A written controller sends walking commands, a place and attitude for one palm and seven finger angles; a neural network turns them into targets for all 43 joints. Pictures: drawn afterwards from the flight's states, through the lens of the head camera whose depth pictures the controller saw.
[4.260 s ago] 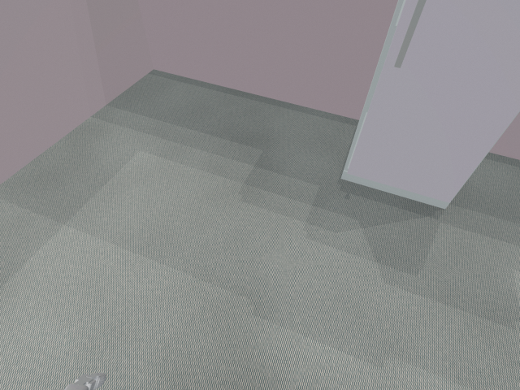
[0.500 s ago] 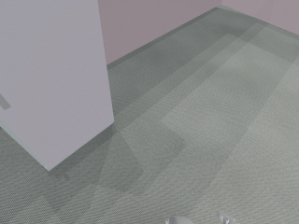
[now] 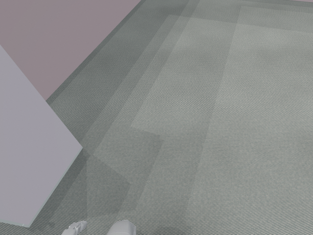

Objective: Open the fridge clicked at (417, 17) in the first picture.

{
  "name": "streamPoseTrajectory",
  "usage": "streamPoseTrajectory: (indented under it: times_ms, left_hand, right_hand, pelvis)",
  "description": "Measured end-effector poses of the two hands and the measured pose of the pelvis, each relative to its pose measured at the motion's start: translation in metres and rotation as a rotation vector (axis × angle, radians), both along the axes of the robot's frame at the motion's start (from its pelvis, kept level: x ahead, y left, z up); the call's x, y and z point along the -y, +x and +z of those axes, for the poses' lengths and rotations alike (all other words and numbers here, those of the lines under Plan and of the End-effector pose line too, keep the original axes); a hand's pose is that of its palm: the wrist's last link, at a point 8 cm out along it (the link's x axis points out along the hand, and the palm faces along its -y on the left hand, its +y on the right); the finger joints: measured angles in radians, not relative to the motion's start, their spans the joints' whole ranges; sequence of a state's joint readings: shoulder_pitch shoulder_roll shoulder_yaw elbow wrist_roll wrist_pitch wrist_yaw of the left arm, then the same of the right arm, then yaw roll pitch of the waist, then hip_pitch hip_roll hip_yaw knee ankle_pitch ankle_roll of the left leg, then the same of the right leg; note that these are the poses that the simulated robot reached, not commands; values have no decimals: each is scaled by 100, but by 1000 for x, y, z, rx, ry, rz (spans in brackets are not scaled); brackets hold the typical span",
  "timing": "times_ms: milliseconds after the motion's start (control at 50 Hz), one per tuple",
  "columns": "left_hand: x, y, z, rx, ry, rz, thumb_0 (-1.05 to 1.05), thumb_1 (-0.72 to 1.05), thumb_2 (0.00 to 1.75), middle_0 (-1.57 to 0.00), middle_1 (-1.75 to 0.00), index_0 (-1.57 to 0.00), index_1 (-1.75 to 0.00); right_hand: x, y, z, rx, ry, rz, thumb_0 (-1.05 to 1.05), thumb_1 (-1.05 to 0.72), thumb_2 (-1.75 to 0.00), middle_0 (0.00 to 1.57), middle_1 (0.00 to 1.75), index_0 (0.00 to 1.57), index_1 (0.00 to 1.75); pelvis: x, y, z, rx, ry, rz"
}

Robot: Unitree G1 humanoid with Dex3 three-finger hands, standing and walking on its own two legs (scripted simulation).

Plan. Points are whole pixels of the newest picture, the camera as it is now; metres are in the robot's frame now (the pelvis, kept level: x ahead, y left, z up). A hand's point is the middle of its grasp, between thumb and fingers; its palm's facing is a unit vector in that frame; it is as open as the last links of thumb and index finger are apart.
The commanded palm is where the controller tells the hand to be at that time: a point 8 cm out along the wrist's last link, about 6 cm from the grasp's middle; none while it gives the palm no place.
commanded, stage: walk to a spot facing it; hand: left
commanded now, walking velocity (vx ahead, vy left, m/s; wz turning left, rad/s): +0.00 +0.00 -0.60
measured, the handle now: out of the picture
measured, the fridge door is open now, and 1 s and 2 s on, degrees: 0 0 0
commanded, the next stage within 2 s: turn to face it in 0.80 s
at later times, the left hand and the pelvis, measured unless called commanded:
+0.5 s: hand out of the picture +0.12 +0.24 -0.17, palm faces -0.24 -0.95 -0.19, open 7.3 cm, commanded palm none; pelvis +0.02 +0.05 +0.00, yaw -19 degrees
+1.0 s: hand (140, 191) +0.26 +0.08 -0.16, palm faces -0.54 -0.81 -0.23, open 7.3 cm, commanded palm none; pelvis +0.09 -0.04 +0.00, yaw -33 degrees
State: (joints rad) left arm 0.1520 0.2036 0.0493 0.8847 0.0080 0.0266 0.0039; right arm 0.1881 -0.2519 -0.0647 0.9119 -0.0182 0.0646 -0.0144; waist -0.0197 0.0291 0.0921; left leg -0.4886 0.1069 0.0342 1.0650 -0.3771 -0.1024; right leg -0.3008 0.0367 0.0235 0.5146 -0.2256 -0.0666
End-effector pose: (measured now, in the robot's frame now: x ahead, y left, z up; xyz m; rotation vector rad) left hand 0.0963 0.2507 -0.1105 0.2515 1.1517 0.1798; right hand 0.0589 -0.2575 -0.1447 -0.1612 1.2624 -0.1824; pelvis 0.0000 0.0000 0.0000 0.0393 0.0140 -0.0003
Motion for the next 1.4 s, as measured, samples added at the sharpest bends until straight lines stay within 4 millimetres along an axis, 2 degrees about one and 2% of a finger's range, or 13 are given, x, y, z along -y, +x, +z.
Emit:
streamPoseTrajectory:
  times_ms: [120,240,300,380,480,600,760,840,1000,1100,1180,1260,1400]
  left_hand:
    - [0,-2,-10,-22,-35,-42,0,91,90,-20,-30,-21,-30]
    - [-20,-10,-29,-59,-78,-61,0,91,90,-20,-30,-21,-30]
    - [-32,-8,-38,-89,-96,-81,0,91,90,-20,-30,-21,-30]
    - [-41,4,-34,-124,-103,-136,0,91,90,-20,-30,-20,-30]
    - [-40,27,-33,-158,-85,-203,0,91,90,-20,-30,-20,-30]
    - [-3,76,-34,-165,-68,-334,0,91,90,-19,-30,-20,-30]
    - [95,166,-32,0,-58,-542,0,91,90,-19,-30,-20,-30]
    - [118,181,-18,50,-57,-543,0,91,90,-20,-30,-20,-30]
    - [129,183,-14,-65,-40,-581,0,91,90,-20,-30,-20,-30]
    - [126,192,-30,-100,-69,-525,0,91,90,-20,-30,-21,-30]
    - [117,203,-54,-122,-100,-447,0,91,90,-20,-30,-21,-30]
    - [107,208,-57,-162,-93,-409,0,91,90,-20,-30,-20,-30]
    - [96,223,-38,-141,-69,-367,0,91,90,-20,-30,-20,-30]
  right_hand:
    - [-10,11,10,72,-15,-33,1,-90,-90,20,29,19,30]
    - [-28,13,25,147,-61,-56,1,-90,-90,20,30,19,30]
    - [-36,0,31,159,-91,-85,1,-90,-90,20,30,20,30]
    - [-44,-28,40,112,-106,-154,1,-90,-90,20,30,20,30]
    - [-52,-60,38,48,-97,-250,1,-90,-90,20,30,20,30]
    - [-58,-107,21,-52,-44,-391,1,-90,-90,20,30,20,30]
    - [-45,-161,-19,-193,54,-559,1,-90,-90,20,30,20,30]
    - [-21,-140,-12,-169,50,-567,1,-90,-90,20,29,19,30]
    - [32,-44,13,80,-20,-568,1,-91,-90,20,29,19,30]
    - [35,3,14,88,-25,-526,1,-91,-90,20,29,19,30]
    - [27,35,7,51,-29,-467,1,-91,-90,20,29,19,30]
    - [16,51,9,25,-22,-441,1,-90,-90,20,30,20,30]
    - [19,51,15,-28,-15,-421,0,-92,-90,20,30,20,30]
  pelvis:
    - [-10,-4,-1,-3,-16,-69]
    - [-32,-5,-5,-8,-36,-134]
    - [-42,-2,-7,0,-49,-171]
    - [-48,7,1,8,-65,-238]
    - [-47,17,4,10,-75,-309]
    - [-34,27,-1,8,-70,-400]
    - [9,46,-24,-3,-60,-493]
    - [25,57,-14,13,-46,-523]
    - [42,94,2,2,-35,-581]
    - [47,127,-2,9,-66,-546]
    - [47,156,-15,17,-75,-497]
    - [43,166,-13,16,-68,-484]
    - [41,168,-2,-8,-74,-420]
